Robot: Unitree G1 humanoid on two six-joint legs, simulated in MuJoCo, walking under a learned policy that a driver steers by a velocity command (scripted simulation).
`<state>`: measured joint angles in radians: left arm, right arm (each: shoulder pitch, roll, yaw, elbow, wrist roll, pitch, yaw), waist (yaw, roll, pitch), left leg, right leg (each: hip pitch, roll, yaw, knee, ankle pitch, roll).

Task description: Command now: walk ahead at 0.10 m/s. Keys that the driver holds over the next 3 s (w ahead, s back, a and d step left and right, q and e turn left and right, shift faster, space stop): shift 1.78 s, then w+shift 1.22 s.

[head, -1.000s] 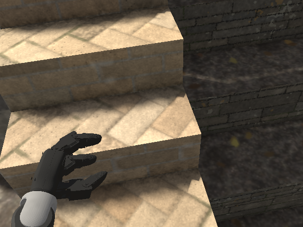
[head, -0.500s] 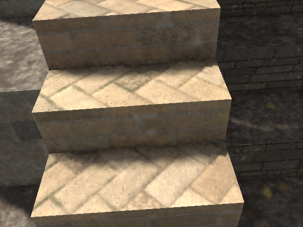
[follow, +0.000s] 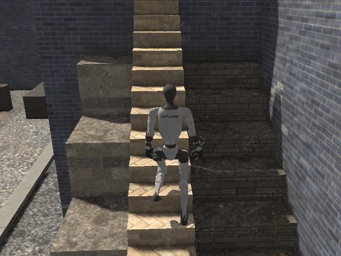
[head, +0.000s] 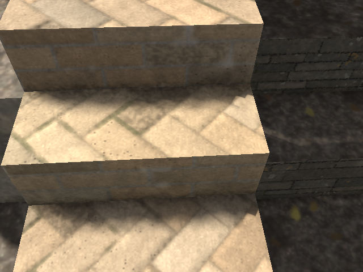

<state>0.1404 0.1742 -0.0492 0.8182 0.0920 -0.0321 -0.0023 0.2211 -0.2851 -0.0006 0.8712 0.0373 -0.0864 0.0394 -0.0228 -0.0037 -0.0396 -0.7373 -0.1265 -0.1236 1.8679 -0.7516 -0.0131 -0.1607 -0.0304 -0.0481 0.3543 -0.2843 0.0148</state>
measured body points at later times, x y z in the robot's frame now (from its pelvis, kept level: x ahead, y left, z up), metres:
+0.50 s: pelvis +0.07 +0.07 +0.11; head +0.05 +0.06 +0.56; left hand +0.10 +0.29 -0.03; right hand +0.22 -0.11 -0.02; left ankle +0.14 +0.15 -0.55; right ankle -0.06 -0.03 -0.60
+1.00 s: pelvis +0.01 +0.04 +0.04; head +0.01 +0.02 +0.49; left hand -0.04 +0.23 -0.12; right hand +0.12 -0.14 -0.12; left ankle +0.14 +0.15 -0.55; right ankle -0.12 +0.00 -0.71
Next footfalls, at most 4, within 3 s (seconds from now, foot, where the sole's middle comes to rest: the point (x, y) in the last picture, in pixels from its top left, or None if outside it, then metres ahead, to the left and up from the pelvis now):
0.18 left None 0.18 0.15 -0.58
0.38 right None -0.03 -0.04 -0.58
0.62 right None -0.09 0.01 -0.78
2.08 left None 0.16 0.21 -0.58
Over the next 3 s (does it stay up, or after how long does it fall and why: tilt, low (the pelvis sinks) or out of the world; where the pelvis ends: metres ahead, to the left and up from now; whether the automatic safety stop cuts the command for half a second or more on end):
stays up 0.41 0.10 0.38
